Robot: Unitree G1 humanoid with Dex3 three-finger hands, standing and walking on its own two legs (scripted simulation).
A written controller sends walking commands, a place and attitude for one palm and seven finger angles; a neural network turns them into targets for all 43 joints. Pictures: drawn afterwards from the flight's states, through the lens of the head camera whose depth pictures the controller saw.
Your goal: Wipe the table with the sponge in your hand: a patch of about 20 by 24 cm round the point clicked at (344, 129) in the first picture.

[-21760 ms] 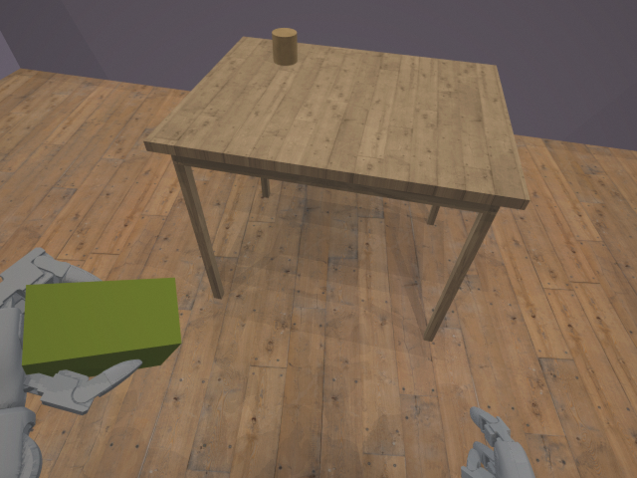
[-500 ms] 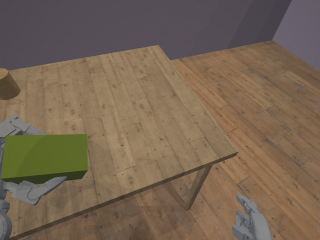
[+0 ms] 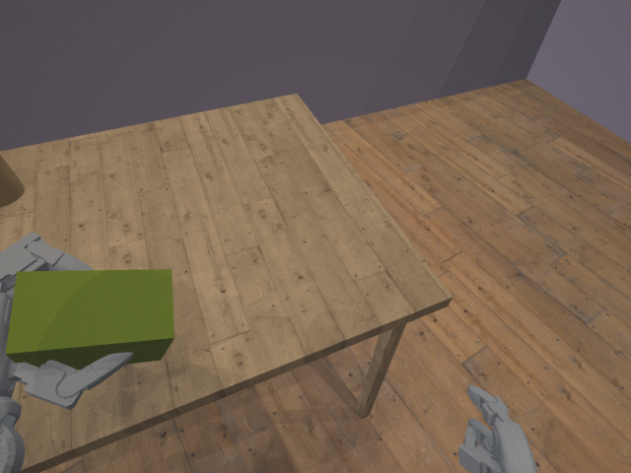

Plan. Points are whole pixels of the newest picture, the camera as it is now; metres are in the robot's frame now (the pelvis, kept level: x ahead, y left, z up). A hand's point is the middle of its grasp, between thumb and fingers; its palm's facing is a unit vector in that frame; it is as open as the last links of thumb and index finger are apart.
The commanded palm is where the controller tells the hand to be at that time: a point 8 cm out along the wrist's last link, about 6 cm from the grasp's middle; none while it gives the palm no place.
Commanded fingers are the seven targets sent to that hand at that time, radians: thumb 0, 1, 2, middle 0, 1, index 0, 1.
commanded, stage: shuffle to correct the standing spot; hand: left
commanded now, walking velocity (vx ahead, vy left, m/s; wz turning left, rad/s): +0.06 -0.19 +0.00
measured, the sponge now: (122, 321) +0.22 +0.21 +0.15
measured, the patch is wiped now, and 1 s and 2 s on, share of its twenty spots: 0.00 0.00 0.00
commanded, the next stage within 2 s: come to a stop and stand still in 1.48 s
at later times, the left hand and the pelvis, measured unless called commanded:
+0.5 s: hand (75, 311) +0.22 +0.24 +0.16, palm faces +0.31 -0.88 -0.36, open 10.0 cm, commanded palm +0.17 +0.29 +0.18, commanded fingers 0.00 0.10 1.30 -1.20 -1.60 -1.20 -1.60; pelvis +0.01 +0.01 +0.00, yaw -1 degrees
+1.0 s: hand (84, 309) +0.22 +0.24 +0.17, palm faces +0.30 -0.88 -0.37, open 10.0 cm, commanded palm +0.17 +0.28 +0.18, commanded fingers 0.00 0.10 1.30 -1.20 -1.60 -1.20 -1.60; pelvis +0.01 +0.00 +0.00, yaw -1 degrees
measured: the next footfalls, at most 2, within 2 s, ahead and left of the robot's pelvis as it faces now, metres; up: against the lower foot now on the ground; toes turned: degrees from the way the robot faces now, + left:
none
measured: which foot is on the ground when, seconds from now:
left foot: down 0.00-1.00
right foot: down 0.00-1.00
